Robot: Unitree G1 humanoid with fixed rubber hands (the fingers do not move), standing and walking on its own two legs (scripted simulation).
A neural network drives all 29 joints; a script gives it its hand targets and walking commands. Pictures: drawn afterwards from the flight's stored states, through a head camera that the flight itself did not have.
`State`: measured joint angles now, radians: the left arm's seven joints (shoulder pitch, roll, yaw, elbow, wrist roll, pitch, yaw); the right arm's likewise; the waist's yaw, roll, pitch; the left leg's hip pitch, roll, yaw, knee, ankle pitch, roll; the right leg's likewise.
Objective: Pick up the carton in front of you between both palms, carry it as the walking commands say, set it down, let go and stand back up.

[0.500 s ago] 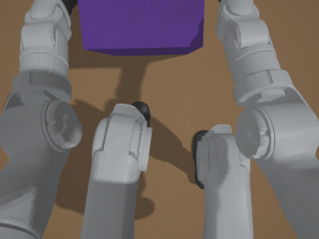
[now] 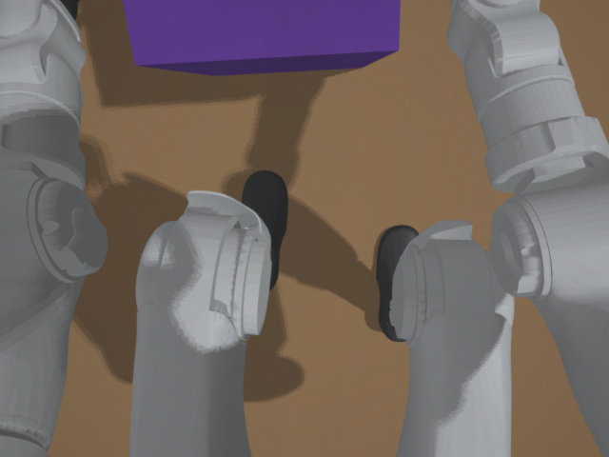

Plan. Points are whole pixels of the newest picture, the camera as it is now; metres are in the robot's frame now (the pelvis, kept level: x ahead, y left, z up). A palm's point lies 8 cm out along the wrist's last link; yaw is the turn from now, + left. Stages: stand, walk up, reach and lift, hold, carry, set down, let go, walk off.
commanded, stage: set down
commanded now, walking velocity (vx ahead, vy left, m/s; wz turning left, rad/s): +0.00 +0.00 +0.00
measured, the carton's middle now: out of the picture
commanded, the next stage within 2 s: let go in 1.08 s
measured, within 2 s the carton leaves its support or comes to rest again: neither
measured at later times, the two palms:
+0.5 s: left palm out of the picture +0.48 +0.35 -0.03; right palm out of the picture +0.57 -0.01 -0.03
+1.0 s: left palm out of the picture +0.48 +0.37 +0.11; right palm out of the picture +0.57 -0.02 +0.11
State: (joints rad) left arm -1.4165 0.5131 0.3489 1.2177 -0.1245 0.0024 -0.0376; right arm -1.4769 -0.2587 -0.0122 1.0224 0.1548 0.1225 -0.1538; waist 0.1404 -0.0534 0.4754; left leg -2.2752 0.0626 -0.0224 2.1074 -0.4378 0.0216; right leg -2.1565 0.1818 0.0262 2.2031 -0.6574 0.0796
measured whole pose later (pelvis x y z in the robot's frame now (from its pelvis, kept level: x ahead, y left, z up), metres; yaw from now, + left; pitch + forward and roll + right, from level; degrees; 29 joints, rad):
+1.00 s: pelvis +0.04 +0.01 +0.21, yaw +3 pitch +44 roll -5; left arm -1.08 0.38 0.38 0.84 -0.02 0.19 -0.10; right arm -1.11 -0.14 -0.22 0.74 -0.01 0.24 -0.15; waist 0.11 -0.05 -0.02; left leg -1.80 -0.03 -0.06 1.37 -0.34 0.01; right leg -1.67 0.10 0.04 1.42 -0.52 0.05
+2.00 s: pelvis +0.14 +0.00 +0.40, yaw +7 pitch +3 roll +1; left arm 0.22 0.21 0.04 0.43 -0.02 0.03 -0.07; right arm 0.18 -0.19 -0.06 0.48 -0.03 0.02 0.03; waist 0.02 -0.01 0.05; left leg -0.30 -0.04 -0.05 0.43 -0.18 -0.01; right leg -0.20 0.02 0.08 0.48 -0.33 -0.02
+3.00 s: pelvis +0.19 +0.01 +0.37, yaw +14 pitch +4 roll +1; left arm 0.37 0.27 0.00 0.63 0.01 0.01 0.06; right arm 0.30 -0.25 0.00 0.75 -0.02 -0.02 -0.03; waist 0.03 -0.01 -0.08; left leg -0.39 -0.10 -0.13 0.72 -0.39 0.01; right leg -0.19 -0.02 -0.06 0.65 -0.52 0.00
